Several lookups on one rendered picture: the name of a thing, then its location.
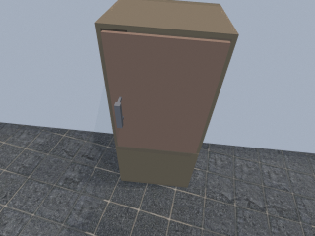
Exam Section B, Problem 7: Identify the handle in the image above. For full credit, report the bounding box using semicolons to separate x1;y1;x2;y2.
114;96;124;129

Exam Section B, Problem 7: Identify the cupboard door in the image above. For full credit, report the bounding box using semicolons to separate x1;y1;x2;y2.
101;30;231;153

